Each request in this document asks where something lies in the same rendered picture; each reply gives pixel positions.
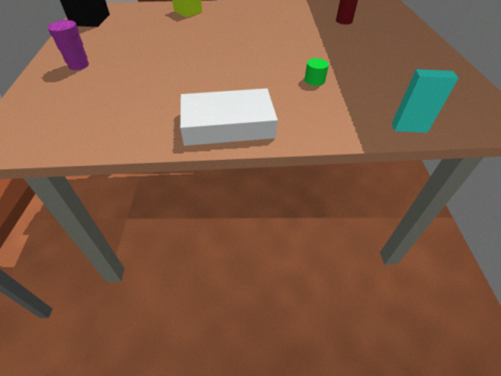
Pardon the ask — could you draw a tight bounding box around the table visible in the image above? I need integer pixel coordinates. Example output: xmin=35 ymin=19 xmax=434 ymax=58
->
xmin=0 ymin=0 xmax=501 ymax=283

